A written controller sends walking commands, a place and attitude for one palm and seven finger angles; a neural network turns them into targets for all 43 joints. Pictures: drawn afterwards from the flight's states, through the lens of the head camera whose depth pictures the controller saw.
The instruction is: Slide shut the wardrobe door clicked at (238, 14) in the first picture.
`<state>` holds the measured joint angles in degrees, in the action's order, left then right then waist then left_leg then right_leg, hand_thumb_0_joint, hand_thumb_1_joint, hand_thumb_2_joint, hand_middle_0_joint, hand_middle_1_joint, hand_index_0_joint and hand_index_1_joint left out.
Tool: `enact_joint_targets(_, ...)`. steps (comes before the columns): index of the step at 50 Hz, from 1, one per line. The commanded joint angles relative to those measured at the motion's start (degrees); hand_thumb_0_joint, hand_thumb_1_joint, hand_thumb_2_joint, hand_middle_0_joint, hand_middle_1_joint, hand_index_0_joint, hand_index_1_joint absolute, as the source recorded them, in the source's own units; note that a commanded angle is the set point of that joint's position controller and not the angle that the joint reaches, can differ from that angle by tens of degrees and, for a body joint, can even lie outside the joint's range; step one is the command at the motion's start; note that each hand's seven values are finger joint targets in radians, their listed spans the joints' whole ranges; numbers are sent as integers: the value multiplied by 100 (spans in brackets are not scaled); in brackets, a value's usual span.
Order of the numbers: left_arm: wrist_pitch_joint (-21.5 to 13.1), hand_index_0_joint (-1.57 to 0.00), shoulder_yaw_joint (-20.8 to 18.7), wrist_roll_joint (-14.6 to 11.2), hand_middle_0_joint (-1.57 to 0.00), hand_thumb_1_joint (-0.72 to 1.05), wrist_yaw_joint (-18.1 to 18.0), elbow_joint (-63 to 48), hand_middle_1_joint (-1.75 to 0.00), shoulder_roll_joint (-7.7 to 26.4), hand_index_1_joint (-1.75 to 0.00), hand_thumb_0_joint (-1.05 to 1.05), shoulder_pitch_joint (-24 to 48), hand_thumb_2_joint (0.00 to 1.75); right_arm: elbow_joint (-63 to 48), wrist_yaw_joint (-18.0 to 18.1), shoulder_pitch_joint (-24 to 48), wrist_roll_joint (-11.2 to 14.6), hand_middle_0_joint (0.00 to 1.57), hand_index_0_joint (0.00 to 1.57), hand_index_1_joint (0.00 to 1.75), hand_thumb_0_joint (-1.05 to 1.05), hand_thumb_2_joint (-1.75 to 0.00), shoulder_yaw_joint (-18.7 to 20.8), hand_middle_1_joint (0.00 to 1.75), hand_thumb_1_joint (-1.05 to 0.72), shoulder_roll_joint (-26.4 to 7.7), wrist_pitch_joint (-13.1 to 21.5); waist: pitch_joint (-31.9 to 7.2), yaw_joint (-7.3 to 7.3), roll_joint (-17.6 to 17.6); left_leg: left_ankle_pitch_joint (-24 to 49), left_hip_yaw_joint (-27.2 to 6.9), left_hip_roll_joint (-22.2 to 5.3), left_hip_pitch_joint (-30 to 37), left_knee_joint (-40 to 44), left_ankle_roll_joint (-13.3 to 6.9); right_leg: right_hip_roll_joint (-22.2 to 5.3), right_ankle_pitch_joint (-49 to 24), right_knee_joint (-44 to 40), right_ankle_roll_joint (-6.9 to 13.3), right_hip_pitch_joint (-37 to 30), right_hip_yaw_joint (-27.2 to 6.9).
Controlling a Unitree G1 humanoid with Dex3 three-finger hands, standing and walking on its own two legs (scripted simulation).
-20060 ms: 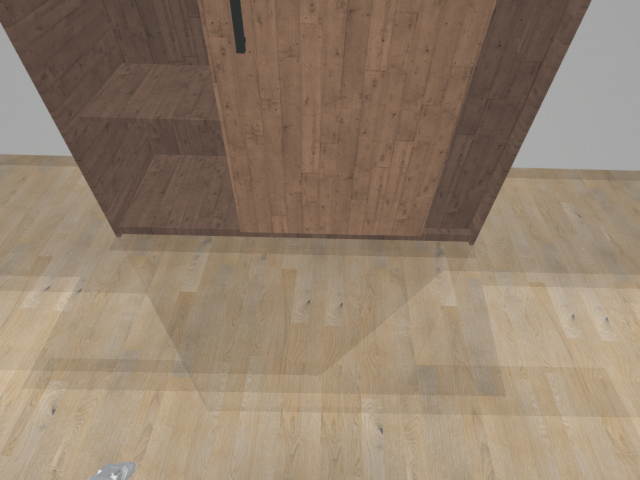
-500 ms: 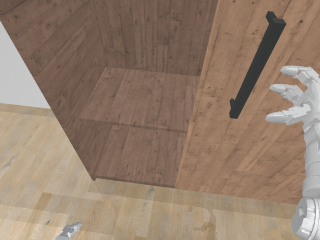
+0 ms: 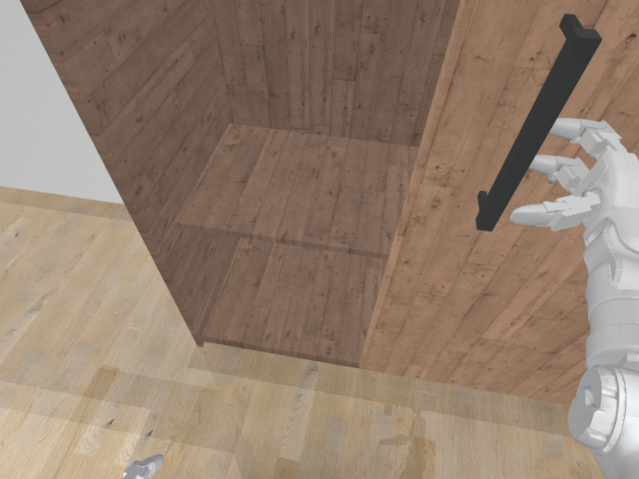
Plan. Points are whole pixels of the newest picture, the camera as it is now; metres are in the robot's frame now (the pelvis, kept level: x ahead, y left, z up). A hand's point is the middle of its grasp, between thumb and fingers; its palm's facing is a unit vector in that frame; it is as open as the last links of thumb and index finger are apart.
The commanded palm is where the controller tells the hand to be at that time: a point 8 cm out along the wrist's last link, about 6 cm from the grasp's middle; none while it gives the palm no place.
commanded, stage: feel for the door with the fingertips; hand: right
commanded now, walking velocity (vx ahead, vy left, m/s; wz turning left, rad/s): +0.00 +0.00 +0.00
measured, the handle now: (520, 139) +0.51 -0.16 +0.19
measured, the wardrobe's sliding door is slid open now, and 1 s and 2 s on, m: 0.52 0.52 0.52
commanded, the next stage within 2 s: slide the fingers in behind the handle in 0.08 s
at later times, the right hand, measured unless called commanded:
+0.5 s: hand (549, 182) +0.46 -0.20 +0.17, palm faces +0.03 +1.00 +0.00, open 13.9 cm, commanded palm +0.43 -0.25 +0.17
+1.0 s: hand (537, 185) +0.44 -0.18 +0.17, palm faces +0.03 +1.00 -0.01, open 14.0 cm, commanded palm +0.42 -0.23 +0.17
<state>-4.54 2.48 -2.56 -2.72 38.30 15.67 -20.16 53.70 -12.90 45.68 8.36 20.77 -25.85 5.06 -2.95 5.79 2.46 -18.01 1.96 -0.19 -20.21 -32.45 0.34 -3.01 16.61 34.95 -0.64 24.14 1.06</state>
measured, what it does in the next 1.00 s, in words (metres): stands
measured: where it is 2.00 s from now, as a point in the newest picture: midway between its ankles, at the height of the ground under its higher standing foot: outside the picture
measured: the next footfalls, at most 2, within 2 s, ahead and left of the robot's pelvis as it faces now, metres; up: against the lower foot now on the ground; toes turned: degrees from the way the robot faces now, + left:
none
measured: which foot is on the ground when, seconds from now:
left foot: down 0.00-1.00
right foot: down 0.00-1.00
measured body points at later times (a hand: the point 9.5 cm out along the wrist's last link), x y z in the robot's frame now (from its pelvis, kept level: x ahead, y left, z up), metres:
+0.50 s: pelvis +0.00 -0.01 +0.00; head +0.04 -0.01 +0.45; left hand +0.05 +0.26 -0.12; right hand +0.45 -0.25 +0.17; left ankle -0.02 +0.12 -0.73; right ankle +0.01 -0.13 -0.73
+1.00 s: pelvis +0.01 +0.00 +0.00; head +0.03 +0.01 +0.45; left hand +0.11 +0.25 -0.11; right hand +0.44 -0.23 +0.17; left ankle -0.02 +0.12 -0.73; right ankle +0.01 -0.13 -0.73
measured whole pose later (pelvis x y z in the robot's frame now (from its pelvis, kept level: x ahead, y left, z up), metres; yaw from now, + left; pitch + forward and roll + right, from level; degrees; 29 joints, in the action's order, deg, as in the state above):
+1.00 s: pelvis +0.01 +0.00 +0.00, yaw -1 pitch +5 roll +1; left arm -5.0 1.8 -2.7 -2.0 37.4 15.3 -17.6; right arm 42.5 -10.2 40.4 9.7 15.9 -19.9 1.9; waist -3.5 3.3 2.6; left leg -18.7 2.4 -0.6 -18.2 -32.0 0.5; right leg -2.5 17.2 34.8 -0.6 22.6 0.5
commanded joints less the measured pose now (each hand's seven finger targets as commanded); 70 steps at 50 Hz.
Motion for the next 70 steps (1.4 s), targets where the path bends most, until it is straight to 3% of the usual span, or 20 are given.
enact_joint_targets(1, -229, -20, -345, -25, -20, 90, -85, -517, -30, 873, -30, 0, -240, 90, -1001, -70, 3070, 8, 30, 30, 120, 0, -30, 270, 120, 50, -1770, 522, -1706, -2, 131, 1669, -73, 166, 222, 411, -96, 299, -1111, -260, 294, -1010, -72)
enact_joint_targets(5, -237, -20, -386, -16, -20, 90, -82, -424, -30, 919, -30, 0, -407, 90, -626, -150, 3204, 28, 30, 30, 120, 0, -30, 301, 120, 50, -1791, 607, -1787, 78, -78, 1631, -53, 194, 93, 390, -85, 264, -1143, -197, 301, -1025, -118)
enact_joint_targets(7, -256, -20, -387, -22, -20, 90, -62, -374, -30, 910, -30, 0, -447, 90, -648, -192, 3518, 83, 30, 30, 120, 0, -30, -24, 120, 50, -1433, 630, -1760, 169, 112, 1644, -29, 191, -48, 389, -98, 282, -1226, -158, 298, -1109, -125)
enact_joint_targets(10, -265, -20, -403, -4, -20, 90, -65, -270, -30, 931, -30, 0, -546, 90, -541, -144, 3786, 39, 30, 30, 120, 0, -30, -2, 120, 50, -1456, 634, -1736, 270, 126, 1514, -25, 204, -247, 393, -67, 268, -1154, -149, 295, -1129, -164)
enact_joint_targets(18, -272, -20, -436, -7, -20, 90, 29, -407, -30, 901, -30, 0, -464, 90, -1094, -94, 2964, 97, 30, 30, 120, 0, -30, -77, 120, 50, -1160, 588, -2043, 50, 269, 1663, 57, 237, -132, 315, -123, 228, -1516, -156, 259, -1440, -200)
enact_joint_targets(22, -246, -20, -421, -22, -20, 90, 24, -540, -30, 942, -30, 0, -317, 90, -1421, -4, 2459, 144, 30, 30, 120, 0, -30, 313, 120, 50, -1613, 468, -1912, -165, 8, 1732, 49, 233, 175, 339, -139, 230, -1475, -220, 287, -1183, -162)
enact_joint_targets(24, -258, -20, -394, -27, -20, 90, 32, -637, -30, 861, -30, 0, -221, 90, -1747, 25, 2537, 120, 30, 30, 120, 0, -30, 104, 120, 50, -1317, 434, -1843, -115, 207, 1734, 64, 236, 152, 331, -129, 237, -1437, -272, 271, -1249, -136)
enact_joint_targets(26, -271, -20, -401, -35, -20, 90, 24, -718, -30, 837, -30, 0, -131, 90, -2069, 91, 2185, 131, 30, 30, 120, 0, -30, 204, 120, 50, -1360, 408, -1972, -207, 243, 1811, 63, 240, 246, 325, -141, 217, -1592, -286, 259, -1402, -140)
enact_joint_targets(30, -287, -20, -395, -41, -20, 90, 5, -728, -30, 812, -30, 0, -31, 90, -2382, 163, 2165, 202, 30, 30, 120, 0, -30, 113, 120, 50, -1161, 257, -1853, -166, 4, 1891, 90, 254, 292, 356, -126, 208, -1645, -307, 259, -1428, -162)
enact_joint_targets(34, -291, -20, -360, -57, -20, 90, -20, -697, -30, 766, -30, 0, 81, 90, -2387, 195, 2240, 176, 30, 30, 120, 0, -30, -140, 120, 50, -880, 86, -1628, -104, 160, 1848, 70, 226, 218, 406, -123, 240, -1512, -313, 270, -1396, -111)
enact_joint_targets(39, -295, -20, -366, -49, -20, 90, -26, -642, -30, 748, -30, 0, 109, 90, -2328, 247, 2352, 188, 30, 30, 120, 0, -30, -282, 120, 50, -672, 30, -1773, -59, -64, 1986, 63, 215, 251, 397, -117, 256, -1624, -249, 279, -1500, -134)
enact_joint_targets(42, -279, -20, -347, -47, -20, 90, -14, -663, -30, 737, -30, 0, 154, 90, -2332, 229, 2250, 194, 30, 30, 120, 0, -30, -229, 120, 50, -755, 44, -1794, -149, 70, 2096, 40, 194, 364, 384, -139, 295, -1692, -220, 272, -1447, -116)
enact_joint_targets(44, -262, -20, -349, -49, -20, 90, -19, -630, -30, 738, -30, 0, 149, 90, -2170, 232, 2315, 188, 30, 30, 120, 0, -30, -249, 120, 50, -706, 41, -1646, -106, -171, 1996, 71, 203, 297, 387, -125, 283, -1554, -258, 272, -1347, -138)
enact_joint_targets(46, -282, -20, -359, -44, -20, 90, 2, -704, -30, 708, -30, 0, 203, 90, -2485, 256, 2316, 183, 30, 30, 120, 0, -30, -300, 120, 50, -620, 88, -1923, -178, 144, 2137, 57, 184, 387, 341, -148, 296, -1776, -246, 251, -1553, -142)
enact_joint_targets(48, -280, -20, -371, -32, -20, 90, 20, -705, -30, 699, -30, 0, 195, 90, -2569, 287, 2175, 201, 30, 30, 120, 0, -30, -249, 120, 50, -640, 80, -2019, -190, -27, 2340, 65, 198, 502, 332, -137, 289, -1958, -213, 261, -1591, -144)
enact_joint_targets(52, -231, -20, -355, -45, -20, 90, 20, -697, -30, 724, -30, 0, 247, 90, -2386, 366, 1938, 199, 30, 30, 120, 0, -30, -92, 120, 50, -805, -22, -1665, -267, -179, 2205, 44, 194, 545, 401, -127, 316, -1686, -269, 278, -1259, -78)
enact_joint_targets(54, -231, -20, -355, -44, -20, 90, 18, -727, -30, 684, -30, 0, 265, 90, -2507, 383, 2059, 174, 30, 30, 120, 0, -30, -255, 120, 50, -586, -33, -1667, -214, -173, 2197, 42, 193, 525, 398, -111, 313, -1639, -302, 283, -1283, -68)
enact_joint_targets(57, -228, -20, -366, -26, -20, 90, 18, -732, -30, 708, -30, 0, 237, 90, -2661, 411, 1932, 176, 30, 30, 120, 0, -30, -34, 120, 50, -880, -1, -1940, -311, -173, 2372, 20, 190, 749, 392, -129, 337, -1817, -271, 290, -1352, -64)
enact_joint_targets(61, -262, -20, -369, -43, -20, 90, 11, -730, -30, 637, -30, 0, 284, 90, -2737, 390, 1901, 212, 30, 30, 120, 0, -30, -308, 120, 50, -449, 3, -1790, -231, -73, 2320, 43, 205, 622, 417, -120, 315, -1757, -299, 279, -1444, -42)
enact_joint_targets(70, -237, -20, -366, -42, -20, 90, -4, -649, -30, 658, -30, 0, 268, 90, -2621, 462, 2056, 164, 30, 30, 120, 0, -30, -284, 120, 50, -542, -30, -1634, -188, -175, 2103, 12, 186, 570, 478, -97, 328, -1491, -347, 300, -1286, -32)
